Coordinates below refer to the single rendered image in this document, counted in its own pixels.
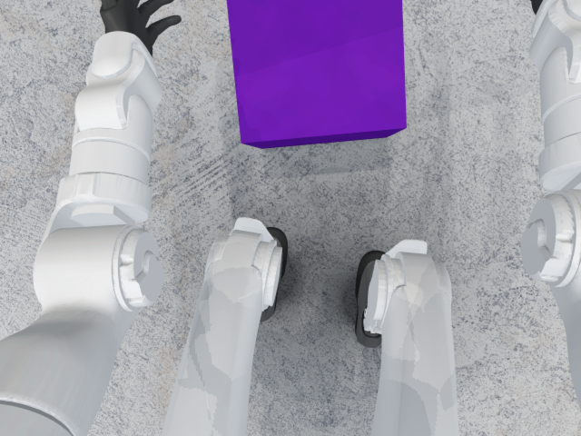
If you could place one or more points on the left robot shin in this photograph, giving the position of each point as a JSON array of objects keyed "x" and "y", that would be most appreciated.
[{"x": 243, "y": 224}]

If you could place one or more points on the right robot forearm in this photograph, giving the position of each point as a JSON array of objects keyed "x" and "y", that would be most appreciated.
[{"x": 556, "y": 51}]

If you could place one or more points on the carton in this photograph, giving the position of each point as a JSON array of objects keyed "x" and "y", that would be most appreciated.
[{"x": 317, "y": 71}]

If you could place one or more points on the left robot forearm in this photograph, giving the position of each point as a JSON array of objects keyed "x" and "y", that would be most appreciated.
[{"x": 111, "y": 149}]

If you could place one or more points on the left robot hand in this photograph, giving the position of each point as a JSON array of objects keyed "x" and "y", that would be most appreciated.
[{"x": 124, "y": 15}]

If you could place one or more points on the right robot upper arm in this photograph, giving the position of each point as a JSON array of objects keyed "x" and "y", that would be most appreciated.
[{"x": 551, "y": 252}]

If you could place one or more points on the left robot upper arm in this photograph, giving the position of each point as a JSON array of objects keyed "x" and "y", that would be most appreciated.
[{"x": 91, "y": 282}]

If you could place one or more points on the right robot thigh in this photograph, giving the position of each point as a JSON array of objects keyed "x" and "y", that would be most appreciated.
[{"x": 417, "y": 393}]

